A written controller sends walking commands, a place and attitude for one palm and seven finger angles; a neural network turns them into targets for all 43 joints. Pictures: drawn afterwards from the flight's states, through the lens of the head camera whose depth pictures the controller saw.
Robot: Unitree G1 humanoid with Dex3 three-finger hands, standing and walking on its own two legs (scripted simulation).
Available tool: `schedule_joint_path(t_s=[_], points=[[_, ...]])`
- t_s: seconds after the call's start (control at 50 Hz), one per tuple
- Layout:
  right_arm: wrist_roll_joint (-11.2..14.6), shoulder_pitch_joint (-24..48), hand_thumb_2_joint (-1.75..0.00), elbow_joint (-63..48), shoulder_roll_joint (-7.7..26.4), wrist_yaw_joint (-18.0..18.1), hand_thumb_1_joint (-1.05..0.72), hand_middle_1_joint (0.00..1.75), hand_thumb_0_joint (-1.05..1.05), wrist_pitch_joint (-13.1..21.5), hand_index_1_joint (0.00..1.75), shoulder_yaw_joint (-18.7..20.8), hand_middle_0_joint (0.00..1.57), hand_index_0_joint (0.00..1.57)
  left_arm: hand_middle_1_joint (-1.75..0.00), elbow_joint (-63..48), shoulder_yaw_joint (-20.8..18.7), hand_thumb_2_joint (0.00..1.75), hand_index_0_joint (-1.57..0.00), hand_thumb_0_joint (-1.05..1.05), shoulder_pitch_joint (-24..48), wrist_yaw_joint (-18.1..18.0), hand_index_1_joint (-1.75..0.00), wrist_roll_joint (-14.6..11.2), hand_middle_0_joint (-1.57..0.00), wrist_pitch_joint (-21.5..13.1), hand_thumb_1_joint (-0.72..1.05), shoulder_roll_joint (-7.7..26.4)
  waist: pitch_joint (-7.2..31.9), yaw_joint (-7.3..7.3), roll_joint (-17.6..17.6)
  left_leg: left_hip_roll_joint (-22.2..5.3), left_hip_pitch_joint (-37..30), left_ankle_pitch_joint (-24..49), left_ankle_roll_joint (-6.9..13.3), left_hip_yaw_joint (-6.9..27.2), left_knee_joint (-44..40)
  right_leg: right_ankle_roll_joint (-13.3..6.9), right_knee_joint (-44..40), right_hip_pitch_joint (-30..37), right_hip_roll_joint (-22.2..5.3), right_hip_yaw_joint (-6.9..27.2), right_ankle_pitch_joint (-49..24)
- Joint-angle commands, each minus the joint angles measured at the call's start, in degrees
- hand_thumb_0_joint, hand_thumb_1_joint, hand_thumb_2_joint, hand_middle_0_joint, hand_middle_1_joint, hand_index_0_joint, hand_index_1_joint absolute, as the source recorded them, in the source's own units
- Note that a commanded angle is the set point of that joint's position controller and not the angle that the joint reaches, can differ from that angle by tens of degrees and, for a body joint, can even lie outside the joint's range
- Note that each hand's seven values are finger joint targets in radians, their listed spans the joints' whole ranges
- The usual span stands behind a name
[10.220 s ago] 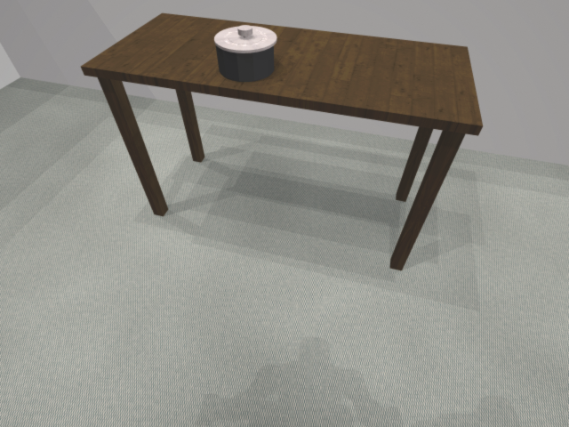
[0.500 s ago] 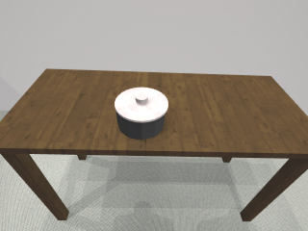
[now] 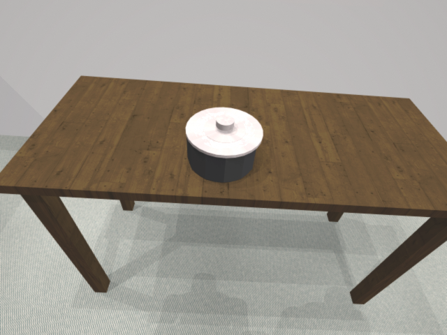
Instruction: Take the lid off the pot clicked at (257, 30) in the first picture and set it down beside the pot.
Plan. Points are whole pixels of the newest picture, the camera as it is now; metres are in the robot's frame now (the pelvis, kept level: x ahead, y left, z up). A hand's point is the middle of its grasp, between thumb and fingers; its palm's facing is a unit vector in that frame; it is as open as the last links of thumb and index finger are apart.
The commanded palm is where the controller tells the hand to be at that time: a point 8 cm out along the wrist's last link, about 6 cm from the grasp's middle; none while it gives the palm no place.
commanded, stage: come to a stop and stand still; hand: left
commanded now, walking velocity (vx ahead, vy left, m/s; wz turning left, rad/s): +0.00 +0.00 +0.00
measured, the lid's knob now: (225, 122) +0.57 +0.04 +0.09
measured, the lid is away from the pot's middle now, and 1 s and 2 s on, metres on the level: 0.00 0.00 0.00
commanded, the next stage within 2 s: look again from close up in 0.26 s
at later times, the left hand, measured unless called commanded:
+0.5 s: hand out of the picture -0.04 +0.14 -0.18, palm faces +0.09 -0.99 -0.13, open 7.4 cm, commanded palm none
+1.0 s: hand out of the picture -0.05 +0.16 -0.18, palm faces +0.08 -0.98 -0.17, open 7.4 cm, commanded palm none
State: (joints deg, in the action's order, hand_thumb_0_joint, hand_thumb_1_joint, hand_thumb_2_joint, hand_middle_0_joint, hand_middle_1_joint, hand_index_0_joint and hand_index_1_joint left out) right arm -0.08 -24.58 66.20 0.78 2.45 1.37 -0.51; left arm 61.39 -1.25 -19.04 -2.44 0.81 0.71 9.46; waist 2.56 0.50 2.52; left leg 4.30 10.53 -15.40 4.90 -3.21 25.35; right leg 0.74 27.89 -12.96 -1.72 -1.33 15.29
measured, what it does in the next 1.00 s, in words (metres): stands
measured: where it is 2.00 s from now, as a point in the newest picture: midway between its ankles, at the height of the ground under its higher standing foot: outside the picture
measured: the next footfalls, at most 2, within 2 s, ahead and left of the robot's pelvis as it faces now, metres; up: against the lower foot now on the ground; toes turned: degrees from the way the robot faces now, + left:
none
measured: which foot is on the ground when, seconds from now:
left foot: down 0.00-1.00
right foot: down 0.00-1.00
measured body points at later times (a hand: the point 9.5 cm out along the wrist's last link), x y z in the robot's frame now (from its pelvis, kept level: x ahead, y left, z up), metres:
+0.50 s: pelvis -0.01 +0.00 +0.00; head +0.00 +0.02 +0.45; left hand -0.05 +0.19 -0.17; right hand +0.01 -0.22 -0.15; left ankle -0.02 +0.06 -0.74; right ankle -0.01 -0.13 -0.74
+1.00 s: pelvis -0.04 -0.01 +0.00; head -0.05 +0.01 +0.45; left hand -0.06 +0.21 -0.17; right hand -0.01 -0.24 -0.15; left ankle -0.02 +0.06 -0.74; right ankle -0.01 -0.13 -0.74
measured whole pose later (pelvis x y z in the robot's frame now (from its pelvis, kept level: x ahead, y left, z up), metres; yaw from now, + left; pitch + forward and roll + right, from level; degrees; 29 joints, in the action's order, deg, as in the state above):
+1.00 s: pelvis -0.04 -0.01 +0.00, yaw +2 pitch -2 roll +0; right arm -0.1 -16.5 61.4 8.5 1.4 0.3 0.2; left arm 59.7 0.4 -20.8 -2.5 1.0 -0.6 9.0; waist 0.0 0.6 1.6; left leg 3.7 12.3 -13.4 4.0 -1.3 27.9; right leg -0.1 27.6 -12.8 -1.3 -3.6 12.5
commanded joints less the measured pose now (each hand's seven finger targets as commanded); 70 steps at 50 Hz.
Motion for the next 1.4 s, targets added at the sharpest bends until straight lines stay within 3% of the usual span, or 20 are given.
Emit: schedule_joint_path(t_s=[0.0, 0.14, 0.16, 0.32, 0.34, 0.36, 0.38, 0.4, 0.44, 0.46, 0.54, 0.6, 0.72, 0.96, 1.06, 1.18, 1.38], points=[[-0.06, -2.15, -0.90, -1.97, 8.35, 0.30, -0.90, 0.30, 0.00, 1.15, 0.30, 1.50, 0.20, 0.20, -0.30, 0.11, 0.38, 0.90, -0.20, 0.00, -4.89, 0.22, -0.30, -0.19, -0.20, -1.15, 0.90, -0.27, -6.24, 1.05, -1.39, -11.50, 5.14, 5.55, -0.33, 13.33, -10.24, -1.88, -3.72, 2.26, -2.77, 1.97, -6.82], [0.06, -1.62, -0.90, -1.10, 7.47, 0.27, -0.90, 0.30, 0.00, 1.14, 0.30, 1.43, 0.20, 0.20, -0.30, 1.60, 0.53, 0.90, -0.20, 0.00, -5.79, -0.28, -0.30, -0.28, -0.20, -1.69, 0.90, -0.71, -5.08, 0.34, -2.36, -10.39, 0.67, 14.52, -0.89, 10.64, -8.24, -2.06, -4.52, 2.48, -3.92, 2.11, -10.31], [0.20, -1.53, -0.90, -1.16, 7.28, 0.25, -0.90, 0.30, 0.00, 1.07, 0.30, 1.41, 0.20, 0.20, -0.30, 1.64, 0.55, 0.90, -0.20, 0.00, -5.78, -0.28, -0.30, -0.34, -0.20, -1.69, 0.90, -0.23, -4.79, 0.31, -0.98, -10.38, 0.82, 14.32, -0.76, 10.59, -7.85, -1.98, -4.97, 3.24, -3.80, 1.99, -10.27], [0.18, -0.09, -0.90, -0.87, 7.79, 0.53, -0.90, 0.30, 0.00, 0.93, 0.30, 1.05, 0.20, 0.20, -0.30, 3.31, 0.81, 0.90, -0.20, 0.00, -7.01, -0.45, -0.30, -0.21, -0.20, -1.82, 0.90, -0.86, -6.92, -0.09, -3.70, -9.69, -0.74, 15.66, -1.12, 9.46, -7.32, -2.27, -5.92, 2.25, -4.65, 2.79, -10.90], [0.50, 5.81, -0.90, -6.29, 13.15, -0.32, -0.90, 0.30, 0.00, 1.19, 0.30, 0.57, 0.20, 0.20, -0.30, 4.27, 1.30, 0.90, -0.20, 0.00, -7.11, -2.32, -0.30, 1.04, -0.20, -3.04, 0.90, 2.93, -11.52, 0.75, -2.41, -10.31, 5.74, 25.92, -3.39, 8.61, 1.51, -1.79, -5.36, -1.09, -4.89, 2.83, -15.71], [0.38, 6.57, -0.90, -6.33, 10.75, -0.17, -0.90, 0.30, 0.00, 1.10, 0.30, 0.83, 0.20, 0.20, -0.30, 3.80, 0.36, 0.90, -0.20, 0.00, -9.05, -1.85, -0.30, 0.51, -0.20, -3.10, 0.90, 3.92, -4.97, 0.94, -4.01, -7.82, 0.96, 31.52, -4.75, 8.18, 2.36, -4.14, -1.72, 3.62, -6.31, 3.05, -33.81], [-0.02, 3.06, -0.90, -6.17, 10.46, 0.34, -0.90, 0.30, 0.00, 1.30, 0.30, 1.25, 0.20, 0.20, -0.30, 3.46, 0.42, 0.90, -0.20, 0.00, -9.33, -1.78, -0.30, 0.04, -0.20, -2.79, 0.90, 3.04, -2.59, -0.32, -3.57, -9.06, 0.97, 27.39, -4.65, 9.08, 1.23, -5.01, 0.29, 5.56, -6.96, 2.50, -26.45], [-0.23, 2.75, -0.90, -6.25, 11.25, 0.42, -0.90, 0.30, 0.00, 1.16, 0.30, 1.24, 0.20, 0.20, -0.30, 3.08, 0.85, 0.90, -0.20, 0.00, -9.71, -1.69, -0.30, -0.23, -0.20, -2.76, 0.90, 1.93, 0.20, 0.10, -3.16, -10.02, 0.95, 22.84, -3.45, 9.83, 1.35, -5.16, -0.24, 5.88, -5.97, 2.40, -16.88], [-0.17, 4.76, -0.90, -6.79, 11.77, 0.24, -0.90, 0.30, 0.00, 0.77, 0.30, 1.47, 0.20, 0.20, -0.30, 2.14, 0.95, 0.90, -0.20, 0.00, -8.41, -1.31, -0.30, 0.00, -0.20, -2.80, 0.90, 1.47, 0.07, -0.07, -4.38, -9.50, 1.30, 17.15, -2.40, 10.27, 1.12, -4.69, -1.63, 4.59, -5.47, 3.13, -11.17], [-0.19, 5.24, -0.90, -7.51, 11.63, 0.18, -0.90, 0.30, 0.00, 0.40, 0.30, 1.51, 0.20, 0.20, -0.30, 1.35, 0.78, 0.90, -0.20, 0.00, -7.17, -1.11, -0.30, 0.11, -0.20, -2.41, 0.90, 2.01, -1.91, -0.18, -3.02, -9.62, 2.50, 14.53, -2.15, 11.06, 0.74, -4.81, -1.64, 3.02, -5.27, 2.42, -8.91], [-0.22, 6.78, -0.90, -8.35, 12.47, -0.26, -0.90, 0.30, 0.00, -0.14, 0.30, 1.58, 0.20, 0.20, -0.30, 0.33, 1.07, 0.90, -0.20, 0.00, -6.06, -0.66, -0.30, 0.32, -0.20, -2.17, 0.90, 1.61, -9.39, -0.58, -4.65, -8.78, 7.12, 2.49, -2.12, 11.60, -2.68, -4.48, -4.06, -1.74, -4.57, 3.74, -1.39], [-0.30, 7.00, -0.90, -8.94, 13.11, -0.48, -0.90, 0.30, 0.00, -0.17, 0.30, 1.71, 0.20, 0.20, -0.30, -0.69, 0.91, 0.90, -0.20, 0.00, -5.80, -0.48, -0.30, 0.38, -0.20, -1.98, 0.90, 2.27, -9.42, -0.51, -2.18, -8.80, 7.87, -0.68, -1.92, 12.21, -3.98, -4.21, -4.15, -1.73, -4.05, 3.50, -0.64], [-0.20, 7.51, -0.90, -9.05, 13.67, -0.71, -0.90, 0.30, 0.00, 0.20, 0.30, 1.58, 0.20, 0.20, -0.30, -2.13, 0.88, 0.90, -0.20, 0.00, -5.86, -0.33, -0.30, 0.26, -0.20, -2.12, 0.90, 3.34, -8.01, -0.20, -1.14, -8.54, 6.99, -0.64, -1.86, 11.78, -4.90, -3.92, -5.01, -0.68, -4.33, 4.07, -1.73], [-0.19, 6.57, -0.90, -7.52, 13.00, -0.97, -0.90, 0.30, 0.00, 0.07, 0.30, 1.39, 0.20, 0.20, -0.30, -3.75, 0.50, 0.90, -0.20, 0.00, -5.70, -0.15, -0.30, 0.18, -0.20, -1.95, 0.90, 4.59, -8.00, 0.10, -1.79, -8.38, 7.86, -4.74, -2.01, 11.37, -6.44, -3.83, -6.29, -0.74, -4.42, 4.08, 1.50], [-0.10, 5.80, -0.90, -6.67, 12.38, -0.96, -0.90, 0.30, 0.00, 0.13, 0.30, 1.35, 0.20, 0.20, -0.30, -3.63, 0.50, 0.90, -0.20, 0.00, -5.90, -0.14, -0.30, 0.10, -0.20, -2.05, 0.90, 4.24, -7.62, 0.17, -1.42, -8.24, 7.98, -4.21, -2.05, 11.13, -6.31, -3.75, -6.45, -0.33, -4.43, 4.18, 1.08], [-0.02, 5.30, -0.90, -5.40, 11.86, -0.82, -0.90, 0.30, 0.00, 0.14, 0.30, 1.43, 0.20, 0.20, -0.30, -2.92, 0.62, 0.90, -0.20, 0.00, -6.34, -0.18, -0.30, 0.04, -0.20, -2.08, 0.90, 3.15, -8.15, 0.25, -3.34, -8.36, 8.61, -4.90, -2.16, 11.28, -6.80, -3.66, -6.27, -0.10, -4.18, 3.99, 0.00], [0.02, 4.63, -0.90, -4.34, 11.13, -0.70, -0.90, 0.30, 0.00, 0.14, 0.30, 1.62, 0.20, 0.20, -0.30, -1.89, 0.71, 0.90, -0.20, 0.00, -7.01, -0.15, -0.30, 0.02, -0.20, -2.09, 0.90, 1.91, -8.54, 0.37, -2.71, -8.78, 8.29, -6.19, -1.98, 11.81, -8.24, -3.33, -6.20, -0.14, -3.74, 3.59, -0.96]])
